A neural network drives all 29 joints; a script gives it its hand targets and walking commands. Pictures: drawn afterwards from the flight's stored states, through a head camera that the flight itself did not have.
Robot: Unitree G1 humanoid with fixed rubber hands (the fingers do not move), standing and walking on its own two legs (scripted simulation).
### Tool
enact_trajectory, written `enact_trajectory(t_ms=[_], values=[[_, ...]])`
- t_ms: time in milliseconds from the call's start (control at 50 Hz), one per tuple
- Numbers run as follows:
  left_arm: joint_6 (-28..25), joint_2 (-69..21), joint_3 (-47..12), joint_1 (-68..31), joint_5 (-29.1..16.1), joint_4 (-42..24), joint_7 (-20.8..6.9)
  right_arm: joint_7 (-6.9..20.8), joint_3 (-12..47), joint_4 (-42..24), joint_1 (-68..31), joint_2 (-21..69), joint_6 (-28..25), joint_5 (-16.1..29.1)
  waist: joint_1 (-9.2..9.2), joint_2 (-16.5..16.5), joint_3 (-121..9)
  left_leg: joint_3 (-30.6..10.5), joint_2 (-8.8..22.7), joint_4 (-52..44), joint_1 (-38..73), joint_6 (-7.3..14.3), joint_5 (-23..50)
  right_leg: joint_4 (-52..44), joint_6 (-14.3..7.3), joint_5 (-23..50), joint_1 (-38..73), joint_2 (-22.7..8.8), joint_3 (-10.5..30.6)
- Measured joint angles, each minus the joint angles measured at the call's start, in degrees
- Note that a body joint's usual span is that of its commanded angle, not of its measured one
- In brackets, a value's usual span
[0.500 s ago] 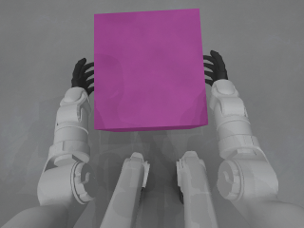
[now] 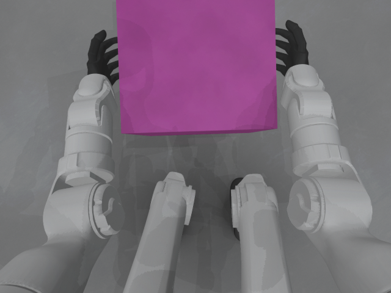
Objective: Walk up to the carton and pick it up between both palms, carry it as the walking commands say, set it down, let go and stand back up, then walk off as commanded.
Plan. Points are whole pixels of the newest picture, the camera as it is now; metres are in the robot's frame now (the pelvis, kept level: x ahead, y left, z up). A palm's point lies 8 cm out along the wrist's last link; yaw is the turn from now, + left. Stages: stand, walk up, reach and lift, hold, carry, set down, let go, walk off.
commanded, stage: set down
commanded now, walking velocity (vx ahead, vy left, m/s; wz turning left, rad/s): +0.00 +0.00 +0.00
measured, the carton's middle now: (197, 66) +0.54 +0.03 -0.19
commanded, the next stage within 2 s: none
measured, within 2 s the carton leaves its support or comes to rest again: rests again in 1.36 s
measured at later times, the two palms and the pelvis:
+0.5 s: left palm (117, 83) +0.49 +0.21 -0.20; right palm (277, 71) +0.54 -0.14 -0.20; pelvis -0.01 -0.01 -0.06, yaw +1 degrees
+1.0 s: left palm (121, 89) +0.49 +0.22 -0.24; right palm (269, 75) +0.54 -0.13 -0.24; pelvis -0.01 -0.01 -0.09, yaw +2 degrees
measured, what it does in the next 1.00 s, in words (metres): lowers itself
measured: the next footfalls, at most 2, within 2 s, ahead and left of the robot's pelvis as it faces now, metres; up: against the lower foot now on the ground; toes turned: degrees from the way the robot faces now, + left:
none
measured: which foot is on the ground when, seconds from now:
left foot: down 0.00-1.00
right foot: down 0.00-1.00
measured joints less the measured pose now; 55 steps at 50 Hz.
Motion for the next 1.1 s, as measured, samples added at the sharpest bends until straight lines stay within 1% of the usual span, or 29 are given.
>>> enact_trajectory(t_ms=[140, 300, 480, 540, 640, 740, 840, 980, 1100], values=[[-0.43, 1.05, -1.26, -2.45, -0.94, 0.49, 0.08, 0.19, 0.34, 1.3, -2.87, -1.75, -0.64, 1.2, -0.15, 0.16, 2.26, 0.31, -0.17, 3.46, -3.31, 0.03, -0.33, 3.31, 0.26, -0.39, -3.14, 0.06, -0.14], [-1.35, 2.05, -1.97, -4.85, -2.35, 1.7, 0.17, 0.15, 2.01, 3.0, -5.91, -3.92, -1.26, 3.05, 0.34, 0.39, 5.61, 0.57, 0.02, 7.13, -6.03, -0.28, -0.89, 7.02, 0.26, -0.76, -6.04, 0.27, -0.5], [-2.19, 4.74, -3.14, -8.11, -4.52, 3.7, -0.34, -0.87, 4.39, 5.19, -9.9, -5.4, -2.14, 4.76, 0.27, 0.24, 10.16, 0.9, 0.65, 11.18, -8.23, -0.79, -1.59, 11.31, -0.26, -1.17, -8.67, 0.41, -1.19], [-2.32, 5.48, -3.84, -9.82, -5.1, 4.59, -0.39, -1.11, 5.03, 5.75, -10.91, -6.25, -2.53, 5.67, 0.13, 0.29, 12.43, 1.0, 0.66, 12.43, -8.18, -0.82, -1.73, 12.79, -0.59, -1.63, -8.51, -0.19, -1.61], [-2.6, 6.8, -5.2, -11.76, -5.51, 6.29, -0.5, -1.46, 5.67, 7.3, -12.63, -7.04, -2.94, 6.88, -0.15, -0.61, 14.41, 0.87, 1.0, 14.24, -8.58, -0.75, -2.27, 14.66, -1.22, -2.54, -8.72, -0.9, -2.58], [-3.5, 7.57, -6.83, -11.88, -6.35, 6.6, 0.02, -1.65, 6.5, 8.49, -13.59, -7.51, -3.93, 8.42, -0.34, -0.94, 15.3, 0.84, 1.42, 15.8, -9.55, -0.27, -2.51, 16.03, -1.45, -3.28, -9.15, -1.59, -3.42], [-3.81, 7.82, -8.4, -11.14, -7.68, 6.66, 1.05, -1.69, 6.36, 9.39, -13.03, -7.25, -4.96, 8.94, -0.72, -0.91, 15.4, 1.27, 1.88, 17.07, -10.59, 0.51, -2.29, 17.21, -1.3, -3.68, -9.57, -2.13, -3.74], [-3.61, 7.8, -10.38, -11.85, -8.67, 8.63, 2.04, -1.45, 6.14, 10.64, -12.1, -7.77, -5.28, 9.28, -0.96, 0.08, 16.39, 2.12, 1.99, 18.1, -10.61, 1.33, -1.56, 18.45, -1.03, -3.68, -9.1, -2.56, -3.38], [-4.04, 8.06, -10.44, -15.32, -7.81, 11.85, 1.96, -1.2, 6.29, 12.61, -14.08, -9.17, -5.39, 9.69, -1.03, 0.62, 18.56, 2.27, 1.94, 18.56, -9.89, 1.22, -1.1, 19.24, -1.28, -3.53, -8.35, -2.9, -3.44]])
